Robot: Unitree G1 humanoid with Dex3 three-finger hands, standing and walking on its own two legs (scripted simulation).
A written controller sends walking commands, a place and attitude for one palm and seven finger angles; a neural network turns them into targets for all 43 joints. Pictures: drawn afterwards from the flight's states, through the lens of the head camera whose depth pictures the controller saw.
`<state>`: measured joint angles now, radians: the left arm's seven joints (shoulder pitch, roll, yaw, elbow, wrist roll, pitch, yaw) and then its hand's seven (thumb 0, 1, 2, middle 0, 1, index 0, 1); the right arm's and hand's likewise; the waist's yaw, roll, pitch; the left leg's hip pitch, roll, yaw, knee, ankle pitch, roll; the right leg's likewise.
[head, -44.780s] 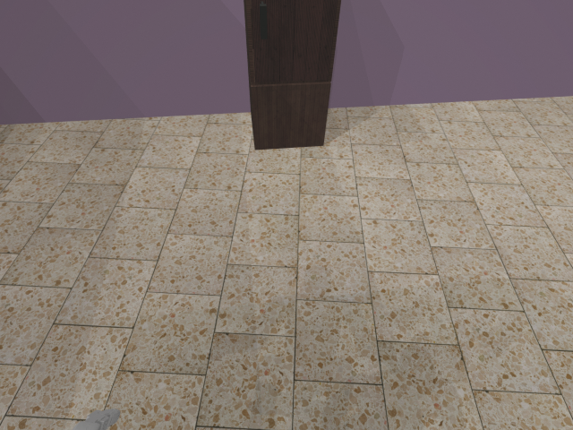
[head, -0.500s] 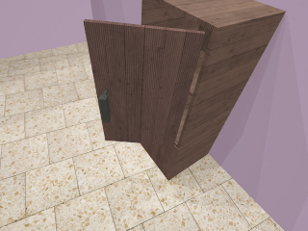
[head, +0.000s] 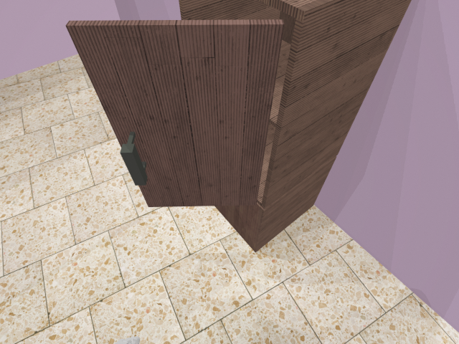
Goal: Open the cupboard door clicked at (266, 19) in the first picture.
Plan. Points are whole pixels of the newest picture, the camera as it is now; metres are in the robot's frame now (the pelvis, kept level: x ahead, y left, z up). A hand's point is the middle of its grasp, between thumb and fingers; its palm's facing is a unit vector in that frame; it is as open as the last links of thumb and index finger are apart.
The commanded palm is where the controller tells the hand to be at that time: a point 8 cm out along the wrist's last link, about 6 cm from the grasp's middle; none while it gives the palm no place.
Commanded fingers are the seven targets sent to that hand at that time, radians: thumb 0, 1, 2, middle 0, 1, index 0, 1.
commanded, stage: come to a stop and stand still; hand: left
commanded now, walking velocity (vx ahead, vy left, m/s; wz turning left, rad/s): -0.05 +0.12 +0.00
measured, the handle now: (136, 158) +0.52 +0.25 -0.05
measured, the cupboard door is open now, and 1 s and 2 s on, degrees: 53 53 53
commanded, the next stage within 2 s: look again from close up in 0.48 s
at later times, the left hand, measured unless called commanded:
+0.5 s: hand out of the picture -0.05 +0.19 -0.17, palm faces +0.05 -0.99 -0.16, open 7.3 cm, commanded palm none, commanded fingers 0.00 0.90 0.90 -0.20 -0.30 -0.20 -0.30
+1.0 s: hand out of the picture +0.00 +0.21 -0.17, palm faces -0.01 -0.98 -0.19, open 7.3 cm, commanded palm none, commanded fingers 0.00 0.90 0.90 -0.20 -0.30 -0.20 -0.30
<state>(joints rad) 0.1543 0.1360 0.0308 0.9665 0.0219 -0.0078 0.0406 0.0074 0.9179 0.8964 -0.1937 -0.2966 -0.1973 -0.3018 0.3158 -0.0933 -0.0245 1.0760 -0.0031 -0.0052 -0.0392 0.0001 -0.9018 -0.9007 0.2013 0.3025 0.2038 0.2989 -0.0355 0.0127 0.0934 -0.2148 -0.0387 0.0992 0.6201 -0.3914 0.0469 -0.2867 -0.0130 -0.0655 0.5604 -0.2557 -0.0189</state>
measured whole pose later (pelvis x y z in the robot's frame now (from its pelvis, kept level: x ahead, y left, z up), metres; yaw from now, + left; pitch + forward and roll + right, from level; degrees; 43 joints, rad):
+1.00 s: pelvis -0.02 +0.03 +0.00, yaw -1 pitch -1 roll +0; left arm 0.29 0.16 -0.01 1.07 0.02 -0.02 0.04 0.01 0.92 0.90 -0.20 -0.30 -0.20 -0.30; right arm 0.29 -0.15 0.02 1.10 -0.01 -0.02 -0.03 0.02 -0.94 -0.90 0.20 0.30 0.20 0.30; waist -0.01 -0.01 0.01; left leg -0.22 -0.01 0.07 0.53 -0.30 0.04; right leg -0.15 -0.01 -0.03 0.50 -0.34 0.00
